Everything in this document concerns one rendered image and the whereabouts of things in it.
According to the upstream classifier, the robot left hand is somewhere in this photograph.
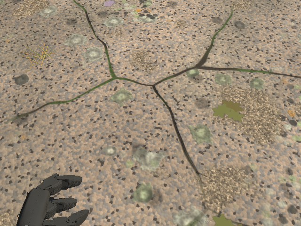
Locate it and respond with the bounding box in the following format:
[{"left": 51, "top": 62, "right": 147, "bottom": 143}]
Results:
[{"left": 16, "top": 173, "right": 89, "bottom": 226}]

